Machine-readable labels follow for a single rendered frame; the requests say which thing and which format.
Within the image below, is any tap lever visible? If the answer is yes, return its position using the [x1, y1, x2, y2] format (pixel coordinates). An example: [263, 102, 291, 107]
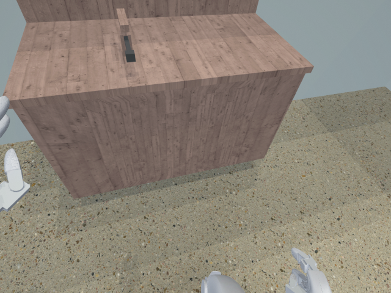
[124, 36, 136, 62]

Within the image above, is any robot right hand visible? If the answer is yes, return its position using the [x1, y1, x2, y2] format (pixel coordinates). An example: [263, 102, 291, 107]
[285, 247, 332, 293]

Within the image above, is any robot right thigh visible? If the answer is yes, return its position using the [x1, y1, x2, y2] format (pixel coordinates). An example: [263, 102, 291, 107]
[201, 275, 245, 293]

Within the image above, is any robot left hand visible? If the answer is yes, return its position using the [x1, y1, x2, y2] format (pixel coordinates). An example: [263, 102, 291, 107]
[0, 96, 30, 212]

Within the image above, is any robot right shin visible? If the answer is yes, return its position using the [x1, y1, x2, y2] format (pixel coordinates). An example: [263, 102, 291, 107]
[209, 271, 221, 276]

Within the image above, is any counter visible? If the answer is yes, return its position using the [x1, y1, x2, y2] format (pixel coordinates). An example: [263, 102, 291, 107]
[3, 0, 314, 199]

